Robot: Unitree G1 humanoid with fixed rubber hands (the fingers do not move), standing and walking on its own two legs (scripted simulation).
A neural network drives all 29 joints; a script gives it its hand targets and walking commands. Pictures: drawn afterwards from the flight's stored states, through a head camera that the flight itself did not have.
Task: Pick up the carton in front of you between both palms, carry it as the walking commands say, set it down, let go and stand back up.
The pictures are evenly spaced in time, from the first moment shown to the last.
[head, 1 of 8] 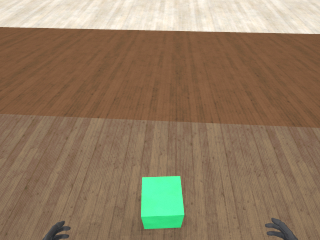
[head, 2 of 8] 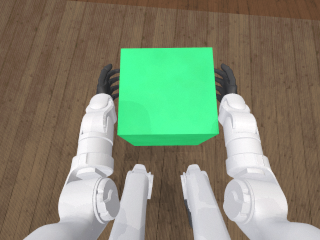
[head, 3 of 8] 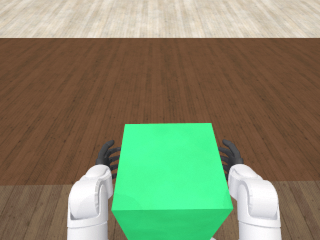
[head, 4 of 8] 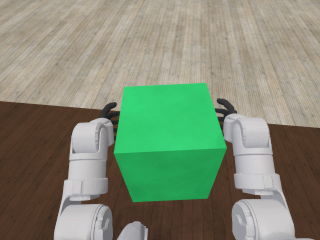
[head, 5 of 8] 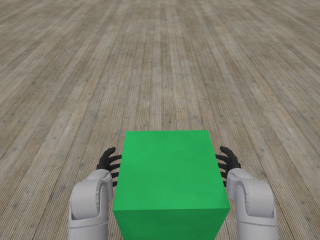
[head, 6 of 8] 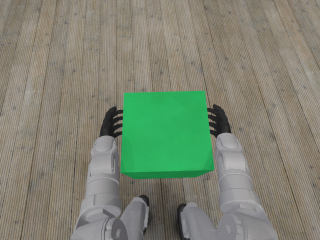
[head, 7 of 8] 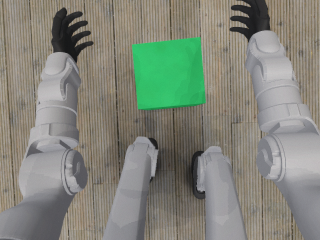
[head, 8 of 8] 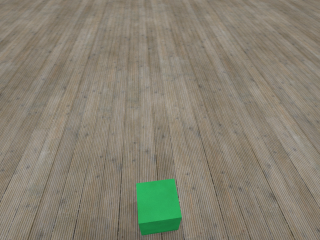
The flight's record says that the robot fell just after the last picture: no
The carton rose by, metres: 0.69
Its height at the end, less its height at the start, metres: -0.52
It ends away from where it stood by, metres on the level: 5.24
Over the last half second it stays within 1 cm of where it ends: yes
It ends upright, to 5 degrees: yes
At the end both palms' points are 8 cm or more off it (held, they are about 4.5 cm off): yes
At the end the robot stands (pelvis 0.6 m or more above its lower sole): yes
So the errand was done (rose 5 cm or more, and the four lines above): yes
